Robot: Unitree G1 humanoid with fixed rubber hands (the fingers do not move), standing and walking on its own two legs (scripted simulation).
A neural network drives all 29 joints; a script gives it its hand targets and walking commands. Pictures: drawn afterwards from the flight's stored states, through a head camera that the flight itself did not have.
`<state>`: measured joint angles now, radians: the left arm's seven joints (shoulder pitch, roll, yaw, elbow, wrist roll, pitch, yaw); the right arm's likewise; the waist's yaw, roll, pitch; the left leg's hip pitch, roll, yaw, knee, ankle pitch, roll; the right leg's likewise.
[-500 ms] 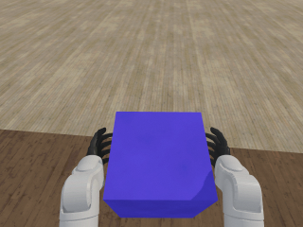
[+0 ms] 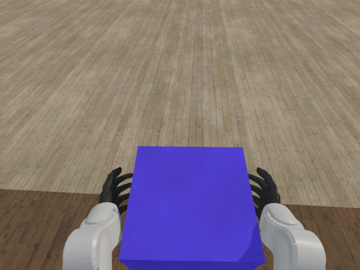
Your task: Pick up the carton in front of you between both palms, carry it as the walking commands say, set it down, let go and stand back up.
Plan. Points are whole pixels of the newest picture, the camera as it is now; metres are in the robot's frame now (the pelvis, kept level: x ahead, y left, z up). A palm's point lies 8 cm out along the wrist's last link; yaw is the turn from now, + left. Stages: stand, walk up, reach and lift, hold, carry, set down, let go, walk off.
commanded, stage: carry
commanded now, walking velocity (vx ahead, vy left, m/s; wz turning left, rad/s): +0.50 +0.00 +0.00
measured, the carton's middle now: (188, 218) +0.24 +0.00 +0.02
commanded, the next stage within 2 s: none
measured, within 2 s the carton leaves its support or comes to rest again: neither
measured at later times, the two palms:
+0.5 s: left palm (131, 98) +0.60 +0.17 +0.08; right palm (230, 96) +0.58 -0.14 +0.09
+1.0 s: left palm (136, 72) +0.71 +0.16 +0.11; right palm (226, 71) +0.70 -0.14 +0.11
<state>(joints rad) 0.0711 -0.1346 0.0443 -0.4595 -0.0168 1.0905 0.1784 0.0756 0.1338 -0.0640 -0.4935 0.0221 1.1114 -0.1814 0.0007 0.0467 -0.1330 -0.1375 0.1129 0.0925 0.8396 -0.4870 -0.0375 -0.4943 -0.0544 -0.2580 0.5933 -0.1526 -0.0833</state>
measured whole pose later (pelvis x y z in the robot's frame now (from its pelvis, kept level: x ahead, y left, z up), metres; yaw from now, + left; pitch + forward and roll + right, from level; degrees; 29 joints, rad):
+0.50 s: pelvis +0.28 +0.02 -0.01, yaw -2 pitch +3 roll +0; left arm -0.35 -0.09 0.20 -0.15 0.01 1.03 0.22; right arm -0.35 0.15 -0.21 -0.14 -0.03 1.00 -0.22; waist -0.02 -0.04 -0.02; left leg -0.55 0.01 0.20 0.64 -0.16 0.12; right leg -0.27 -0.05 -0.06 1.01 -0.57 0.01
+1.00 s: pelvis +0.39 +0.01 +0.01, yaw -1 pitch +4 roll +0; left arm -0.38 -0.15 0.25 -0.11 0.04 0.99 0.18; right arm -0.38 0.16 -0.25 -0.11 -0.05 0.99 -0.18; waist 0.00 0.00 -0.05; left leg -0.38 0.01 0.17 0.60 -0.30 0.07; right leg -0.28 -0.01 -0.05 0.61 -0.39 -0.01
